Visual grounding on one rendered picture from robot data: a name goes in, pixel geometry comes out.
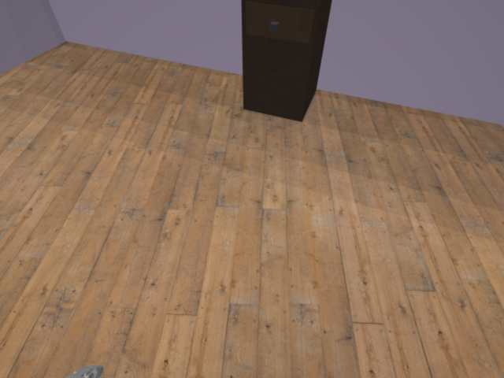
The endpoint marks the handle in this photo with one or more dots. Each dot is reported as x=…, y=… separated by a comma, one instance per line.
x=274, y=27

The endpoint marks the drawer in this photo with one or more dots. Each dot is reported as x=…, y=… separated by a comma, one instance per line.
x=295, y=24

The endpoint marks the cabinet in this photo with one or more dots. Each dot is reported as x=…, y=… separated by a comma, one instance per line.
x=280, y=76

